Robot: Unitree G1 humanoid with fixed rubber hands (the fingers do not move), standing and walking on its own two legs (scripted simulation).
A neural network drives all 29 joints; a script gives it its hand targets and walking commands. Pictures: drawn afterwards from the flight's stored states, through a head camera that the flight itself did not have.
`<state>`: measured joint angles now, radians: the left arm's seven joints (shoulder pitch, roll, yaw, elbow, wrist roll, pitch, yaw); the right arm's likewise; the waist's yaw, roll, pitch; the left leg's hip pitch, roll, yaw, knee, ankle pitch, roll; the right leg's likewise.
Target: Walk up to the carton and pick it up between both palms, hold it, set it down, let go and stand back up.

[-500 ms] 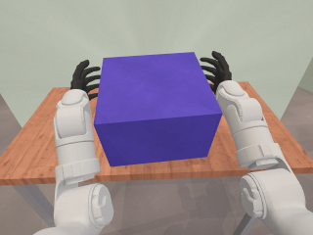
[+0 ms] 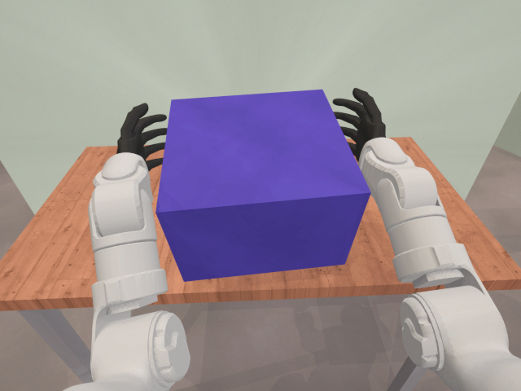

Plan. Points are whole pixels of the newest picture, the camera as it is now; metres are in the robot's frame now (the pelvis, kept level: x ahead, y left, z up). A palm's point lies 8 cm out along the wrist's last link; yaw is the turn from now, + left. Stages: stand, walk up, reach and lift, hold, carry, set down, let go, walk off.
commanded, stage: hold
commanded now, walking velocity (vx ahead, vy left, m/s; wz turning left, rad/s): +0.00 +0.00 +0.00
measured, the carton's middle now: (256, 180) +0.37 +0.00 +0.19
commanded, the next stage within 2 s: none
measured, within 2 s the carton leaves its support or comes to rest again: neither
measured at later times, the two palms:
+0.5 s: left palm (134, 158) +0.36 +0.16 +0.25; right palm (371, 141) +0.37 -0.17 +0.25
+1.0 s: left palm (135, 159) +0.37 +0.16 +0.24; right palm (369, 142) +0.37 -0.16 +0.25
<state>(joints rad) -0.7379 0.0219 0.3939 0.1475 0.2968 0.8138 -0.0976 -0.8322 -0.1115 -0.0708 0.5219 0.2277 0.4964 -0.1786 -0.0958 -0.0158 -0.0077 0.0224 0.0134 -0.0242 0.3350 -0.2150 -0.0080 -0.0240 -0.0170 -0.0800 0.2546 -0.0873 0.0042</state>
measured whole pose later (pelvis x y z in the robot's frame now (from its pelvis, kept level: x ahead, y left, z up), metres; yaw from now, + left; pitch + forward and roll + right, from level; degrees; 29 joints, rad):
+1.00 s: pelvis +0.00 +0.00 +0.00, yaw +0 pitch -8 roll -1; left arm -0.75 0.03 0.40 0.18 0.30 0.80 -0.10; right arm -0.85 -0.11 -0.08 0.54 0.22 0.49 -0.18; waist -0.10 -0.02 -0.01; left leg 0.02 0.01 -0.03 0.33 -0.21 -0.01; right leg -0.03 -0.02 -0.08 0.26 -0.09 0.00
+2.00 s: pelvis +0.00 +0.00 +0.00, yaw +0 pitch -8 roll -1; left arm -0.76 0.03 0.40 0.19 0.31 0.80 -0.10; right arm -0.85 -0.10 -0.08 0.56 0.21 0.48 -0.18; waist -0.10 -0.02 -0.01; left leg 0.02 0.01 -0.03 0.33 -0.21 -0.01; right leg -0.03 -0.02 -0.08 0.26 -0.08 0.00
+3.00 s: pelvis +0.00 +0.00 +0.00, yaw +0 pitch -9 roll -1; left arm -0.75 0.03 0.40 0.17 0.31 0.81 -0.10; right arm -0.84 -0.10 -0.08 0.54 0.21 0.48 -0.18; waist -0.10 -0.02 0.00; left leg 0.03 0.01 -0.03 0.33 -0.21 -0.01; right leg -0.02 -0.02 -0.08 0.25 -0.09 0.00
